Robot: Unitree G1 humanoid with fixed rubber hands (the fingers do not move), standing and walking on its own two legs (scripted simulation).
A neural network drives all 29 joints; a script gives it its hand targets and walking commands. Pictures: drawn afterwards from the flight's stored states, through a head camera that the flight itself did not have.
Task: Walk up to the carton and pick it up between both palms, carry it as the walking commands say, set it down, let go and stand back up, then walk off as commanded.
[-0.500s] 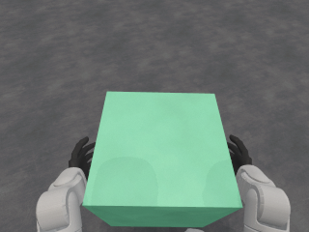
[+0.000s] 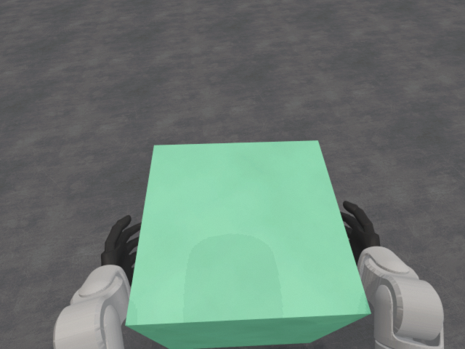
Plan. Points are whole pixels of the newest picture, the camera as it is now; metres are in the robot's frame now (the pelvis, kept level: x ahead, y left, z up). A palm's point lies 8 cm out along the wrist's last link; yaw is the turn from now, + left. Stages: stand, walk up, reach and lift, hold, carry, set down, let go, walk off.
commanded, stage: carry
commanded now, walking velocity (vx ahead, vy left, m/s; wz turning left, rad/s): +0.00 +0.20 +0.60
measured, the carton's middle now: (239, 253) +0.28 -0.01 -0.01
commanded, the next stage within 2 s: none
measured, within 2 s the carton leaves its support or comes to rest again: neither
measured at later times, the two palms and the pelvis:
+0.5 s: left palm out of the picture +0.19 +0.31 +0.10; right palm (250, 221) +0.30 -0.03 +0.08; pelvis +0.01 +0.09 +0.02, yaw +17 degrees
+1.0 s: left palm out of the picture +0.09 +0.50 +0.06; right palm (106, 246) +0.28 +0.20 +0.06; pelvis -0.02 +0.22 +0.00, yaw +32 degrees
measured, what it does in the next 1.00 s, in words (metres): steps to the left, turning left: left foot, then right foot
